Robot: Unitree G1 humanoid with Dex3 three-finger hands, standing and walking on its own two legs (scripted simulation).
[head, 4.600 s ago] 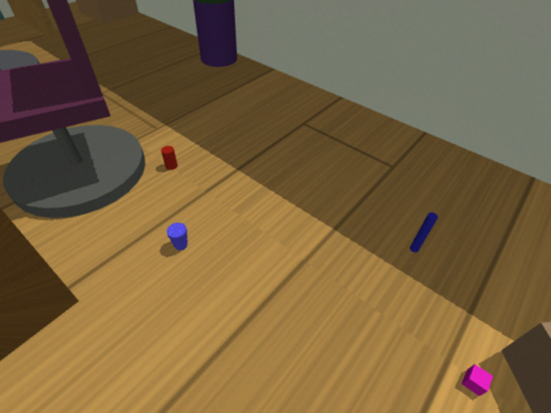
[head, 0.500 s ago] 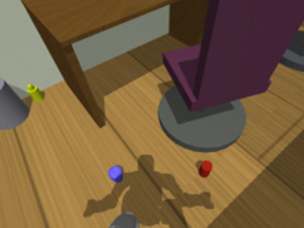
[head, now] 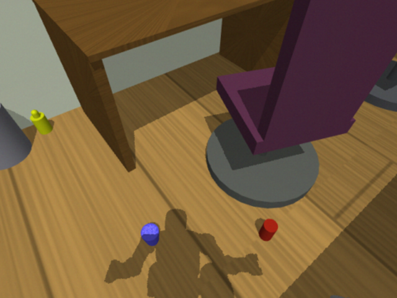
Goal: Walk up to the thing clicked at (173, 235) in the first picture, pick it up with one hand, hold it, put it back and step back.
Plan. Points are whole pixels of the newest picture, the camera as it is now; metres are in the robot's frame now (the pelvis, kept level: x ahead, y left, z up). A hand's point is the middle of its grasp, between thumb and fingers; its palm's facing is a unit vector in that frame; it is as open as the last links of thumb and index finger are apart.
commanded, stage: walk up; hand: left
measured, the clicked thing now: (151, 236) +0.49 +0.23 -0.69
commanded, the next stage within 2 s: stand in 1.12 s
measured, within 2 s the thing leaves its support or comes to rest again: neither
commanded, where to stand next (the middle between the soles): +0.10 +0.01 m, yaw -3 degrees
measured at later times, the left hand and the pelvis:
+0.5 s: hand out of the picture +0.12 +0.27 -0.13, palm faces -0.10 -0.91 -0.39, open 7.4 cm; pelvis +0.00 +0.01 +0.02, yaw -4 degrees
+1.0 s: hand out of the picture +0.10 +0.26 -0.12, palm faces -0.12 -0.92 -0.38, open 7.4 cm; pelvis +0.01 +0.00 +0.03, yaw -5 degrees
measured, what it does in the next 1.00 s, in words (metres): stands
